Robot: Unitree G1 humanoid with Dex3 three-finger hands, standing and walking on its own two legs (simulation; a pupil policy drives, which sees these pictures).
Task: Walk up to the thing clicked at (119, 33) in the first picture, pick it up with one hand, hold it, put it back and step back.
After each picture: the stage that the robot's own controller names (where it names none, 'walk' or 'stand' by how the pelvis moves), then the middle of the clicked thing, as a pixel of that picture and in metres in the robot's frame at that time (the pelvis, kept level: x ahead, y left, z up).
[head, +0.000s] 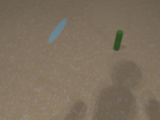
stand; (118, 40) +1.32 -0.43 -0.65
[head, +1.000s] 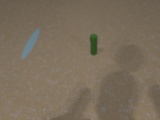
walk; (93, 45) +1.25 -0.04 -0.63
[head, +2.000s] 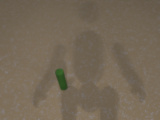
walk; (61, 80) +0.77 +0.23 -0.65
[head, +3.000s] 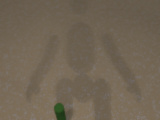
walk; (60, 114) +0.49 +0.18 -0.64
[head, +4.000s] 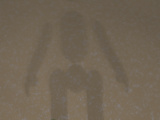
stand; out of the picture +0.35 +0.16 -0.64
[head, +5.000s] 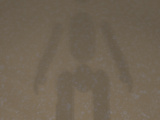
stand; out of the picture +0.33 +0.17 -0.66
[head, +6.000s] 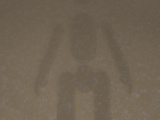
stand; out of the picture +0.34 +0.17 -0.66
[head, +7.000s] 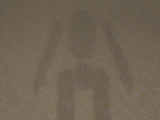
stand; out of the picture +0.33 +0.17 -0.66
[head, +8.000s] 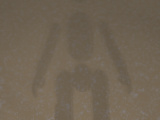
stand; out of the picture +0.32 +0.18 -0.66
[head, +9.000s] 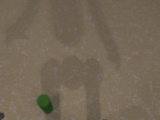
go down; (46, 105) +0.36 +0.18 -0.53
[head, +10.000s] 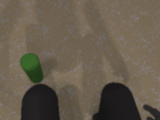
go down; (33, 70) +0.41 +0.21 -0.27
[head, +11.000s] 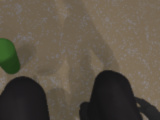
close in; (8, 59) +0.40 +0.23 -0.21
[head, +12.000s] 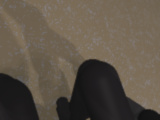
close; out of the picture +0.39 +0.26 -0.15
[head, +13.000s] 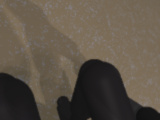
lift; out of the picture +0.39 +0.26 -0.15
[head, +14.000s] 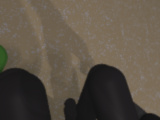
lift; out of the picture +0.33 +0.24 -0.14
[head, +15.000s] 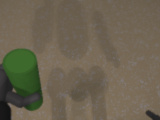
lift; (28, 85) +0.31 +0.17 +0.05
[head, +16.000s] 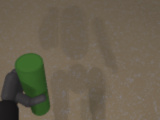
hold; (36, 89) +0.31 +0.15 +0.03
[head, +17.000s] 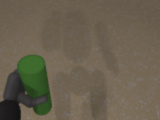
hold; (38, 89) +0.31 +0.15 +0.04
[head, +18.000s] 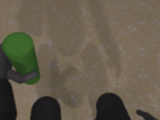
crouch; (26, 64) +0.39 +0.18 -0.04
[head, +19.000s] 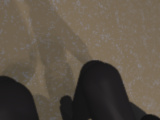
lower; out of the picture +0.39 +0.26 -0.17
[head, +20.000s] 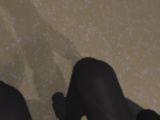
lower; out of the picture +0.41 +0.28 -0.16
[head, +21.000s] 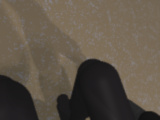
lower; out of the picture +0.40 +0.28 -0.16
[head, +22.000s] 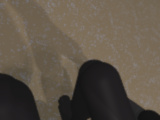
lower; out of the picture +0.38 +0.28 -0.16
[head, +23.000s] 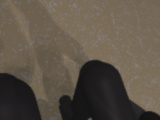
loosen; out of the picture +0.38 +0.25 -0.16
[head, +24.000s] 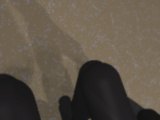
withdraw; out of the picture +0.38 +0.26 -0.16
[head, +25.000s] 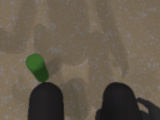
walk; (39, 70) +0.41 +0.21 -0.30
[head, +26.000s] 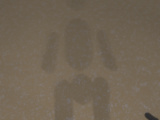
stand; out of the picture +0.34 +0.16 -0.59
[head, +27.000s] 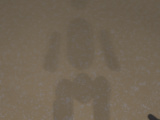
stand; out of the picture +0.34 +0.18 -0.60
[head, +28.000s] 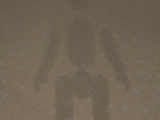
stand; out of the picture +0.35 +0.16 -0.63
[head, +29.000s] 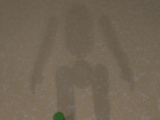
walk; out of the picture +0.37 +0.16 -0.64
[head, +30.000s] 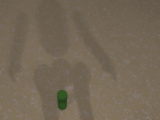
walk; (62, 100) +0.48 +0.09 -0.64
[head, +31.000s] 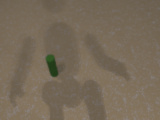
walk; (52, 66) +0.77 +0.24 -0.61
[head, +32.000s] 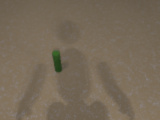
stand; (57, 62) +0.98 +0.22 -0.64
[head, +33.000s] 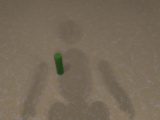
stand; (59, 64) +0.98 +0.21 -0.66
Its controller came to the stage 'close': yes
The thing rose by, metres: 0.67
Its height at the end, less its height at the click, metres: +0.00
